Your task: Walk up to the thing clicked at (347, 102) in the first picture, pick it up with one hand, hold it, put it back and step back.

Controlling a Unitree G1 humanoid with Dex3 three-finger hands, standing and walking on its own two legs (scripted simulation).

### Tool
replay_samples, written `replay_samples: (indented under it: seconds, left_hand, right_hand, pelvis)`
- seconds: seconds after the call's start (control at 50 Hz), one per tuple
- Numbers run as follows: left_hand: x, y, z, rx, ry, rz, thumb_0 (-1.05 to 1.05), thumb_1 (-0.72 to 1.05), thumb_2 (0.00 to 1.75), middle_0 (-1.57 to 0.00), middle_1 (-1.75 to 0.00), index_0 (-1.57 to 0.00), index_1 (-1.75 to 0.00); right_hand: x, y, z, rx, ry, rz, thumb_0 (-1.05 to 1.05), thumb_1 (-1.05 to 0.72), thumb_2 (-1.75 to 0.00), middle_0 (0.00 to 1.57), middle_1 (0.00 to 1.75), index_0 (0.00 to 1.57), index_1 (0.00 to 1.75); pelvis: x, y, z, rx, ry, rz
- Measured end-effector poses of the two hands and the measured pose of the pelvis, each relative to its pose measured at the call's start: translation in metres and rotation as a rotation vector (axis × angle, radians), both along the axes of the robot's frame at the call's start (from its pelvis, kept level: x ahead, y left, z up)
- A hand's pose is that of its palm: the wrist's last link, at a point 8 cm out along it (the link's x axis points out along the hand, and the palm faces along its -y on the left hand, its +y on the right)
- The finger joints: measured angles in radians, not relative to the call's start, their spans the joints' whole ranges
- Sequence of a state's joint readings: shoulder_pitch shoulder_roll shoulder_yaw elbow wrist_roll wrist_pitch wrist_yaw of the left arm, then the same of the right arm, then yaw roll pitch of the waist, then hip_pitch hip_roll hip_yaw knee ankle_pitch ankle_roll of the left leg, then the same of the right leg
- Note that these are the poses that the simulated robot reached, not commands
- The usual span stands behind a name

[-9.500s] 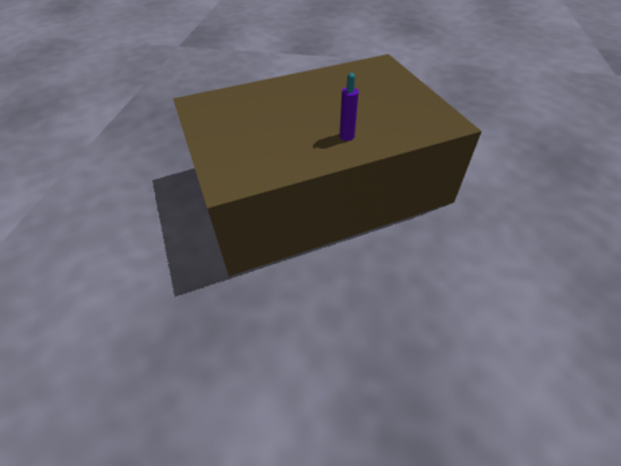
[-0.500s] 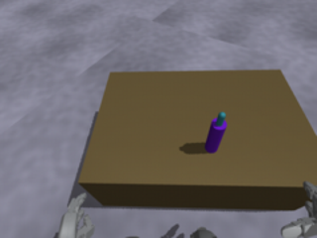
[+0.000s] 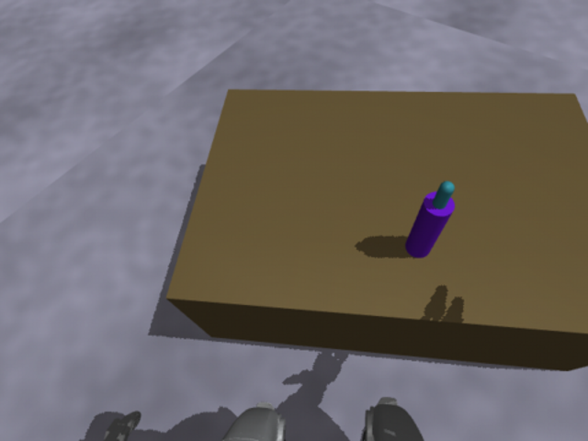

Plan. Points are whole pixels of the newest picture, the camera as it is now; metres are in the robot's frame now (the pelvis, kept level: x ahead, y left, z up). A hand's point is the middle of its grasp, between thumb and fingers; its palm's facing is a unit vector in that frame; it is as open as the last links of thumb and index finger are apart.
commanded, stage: go down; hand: right
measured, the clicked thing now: (431, 220) +0.54 -0.20 -0.20
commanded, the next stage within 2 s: approach in 0.72 s
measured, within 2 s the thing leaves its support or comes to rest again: neither
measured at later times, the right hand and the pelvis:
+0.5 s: hand out of the picture +0.40 -0.38 +0.04, palm faces +0.19 +0.98 -0.10, open 17.5 cm; pelvis +0.01 -0.01 -0.01, yaw +1 degrees
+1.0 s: hand out of the picture +0.43 -0.39 +0.03, palm faces +0.20 +0.98 -0.06, open 17.7 cm; pelvis +0.00 -0.02 -0.02, yaw +1 degrees
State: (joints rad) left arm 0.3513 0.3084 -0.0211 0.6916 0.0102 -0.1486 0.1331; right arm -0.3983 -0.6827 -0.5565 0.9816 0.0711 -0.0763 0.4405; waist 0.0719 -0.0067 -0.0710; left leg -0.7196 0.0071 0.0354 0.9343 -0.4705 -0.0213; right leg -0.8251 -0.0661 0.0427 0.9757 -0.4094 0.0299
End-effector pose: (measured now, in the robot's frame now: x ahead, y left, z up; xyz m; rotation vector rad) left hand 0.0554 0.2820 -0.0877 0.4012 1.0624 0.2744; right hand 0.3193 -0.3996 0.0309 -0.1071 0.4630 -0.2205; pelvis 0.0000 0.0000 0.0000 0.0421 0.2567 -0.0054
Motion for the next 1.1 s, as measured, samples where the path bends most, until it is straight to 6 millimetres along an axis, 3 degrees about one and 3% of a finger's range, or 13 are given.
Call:
replay_samples:
  seconds: [0.14, 0.34, 0.58, 0.86, 0.98, 1.1]
  left_hand:
    - [-0.008, 0.001, 0.001, 0.003, 0.037, -0.003, 0.01, 0.91, 0.89, -0.2, -0.3, -0.2, -0.3]
    - [-0.004, -0.004, 0.001, -0.001, 0.072, -0.024, 0.01, 0.92, 0.89, -0.2, -0.3, -0.2, -0.3]
    - [0.002, -0.012, 0.002, -0.01, 0.108, -0.026, 0.01, 0.92, 0.9, -0.2, -0.3, -0.19, -0.3]
    - [-0.008, -0.014, 0.006, -0.006, 0.15, -0.011, 0.01, 0.91, 0.9, -0.19, -0.3, -0.19, -0.3]
    - [-0.015, -0.014, -0.001, -0.006, 0.17, -0.023, 0.01, 0.9, 0.9, -0.2, -0.29, -0.19, -0.3]
    - [-0.02, -0.014, -0.031, 0.0, 0.187, -0.059, 0.01, 0.9, 0.9, -0.2, -0.29, -0.19, -0.3]
  right_hand:
    - [0.023, -0.008, 0.01, 0.007, -0.078, 0.004, -0.01, 0.59, -0.05, 0.04, 0.05, 0.04, 0.05]
    - [0.044, -0.022, 0.019, 0.013, -0.145, 0.006, -0.01, 0.56, -0.04, 0.05, 0.05, 0.05, 0.04]
    - [0.06, -0.03, 0.016, 0.031, -0.179, 0.013, -0.01, 0.55, -0.05, 0.05, 0.05, 0.05, 0.04]
    - [0.073, -0.037, 0.023, 0.026, -0.235, 0.013, -0.02, 0.59, -0.05, 0.04, 0.05, 0.05, 0.05]
    - [0.079, -0.035, 0.014, 0.042, -0.264, 0.013, -0.01, 0.6, -0.06, 0.04, 0.05, 0.04, 0.05]
    - [0.094, -0.023, -0.018, 0.04, -0.396, 0.037, -0.01, 0.61, -0.07, 0.03, 0.05, 0.04, 0.05]
  pelvis:
    - [-0.001, 0.0, -0.002, 0.004, 0.025, 0.004]
    - [0.003, -0.004, -0.005, 0.012, 0.057, 0.009]
    - [0.01, -0.011, -0.006, 0.024, 0.08, 0.007]
    - [0.01, -0.018, -0.006, 0.032, 0.087, 0.007]
    - [0.006, -0.019, -0.014, 0.035, 0.117, 0.012]
    - [-0.005, -0.019, -0.047, 0.04, 0.194, 0.026]
